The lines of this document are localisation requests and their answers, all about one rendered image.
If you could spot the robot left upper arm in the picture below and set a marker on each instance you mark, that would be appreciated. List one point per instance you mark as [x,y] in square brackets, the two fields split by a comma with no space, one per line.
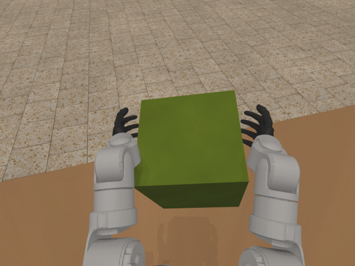
[115,252]

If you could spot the robot right upper arm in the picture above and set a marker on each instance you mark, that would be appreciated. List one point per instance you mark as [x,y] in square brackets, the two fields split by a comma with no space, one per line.
[262,256]

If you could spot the carton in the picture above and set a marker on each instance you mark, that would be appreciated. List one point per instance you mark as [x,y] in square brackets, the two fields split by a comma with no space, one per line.
[192,153]

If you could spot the robot right hand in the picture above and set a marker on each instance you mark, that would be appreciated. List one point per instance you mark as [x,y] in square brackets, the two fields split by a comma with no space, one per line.
[263,128]

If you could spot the right robot forearm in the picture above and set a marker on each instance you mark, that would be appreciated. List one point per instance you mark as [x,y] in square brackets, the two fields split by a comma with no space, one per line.
[277,179]

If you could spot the robot left hand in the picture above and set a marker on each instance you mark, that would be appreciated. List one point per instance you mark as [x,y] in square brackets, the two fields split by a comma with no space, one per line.
[120,121]

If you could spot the left robot forearm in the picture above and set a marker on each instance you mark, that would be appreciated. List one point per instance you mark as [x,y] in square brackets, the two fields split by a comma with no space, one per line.
[114,210]

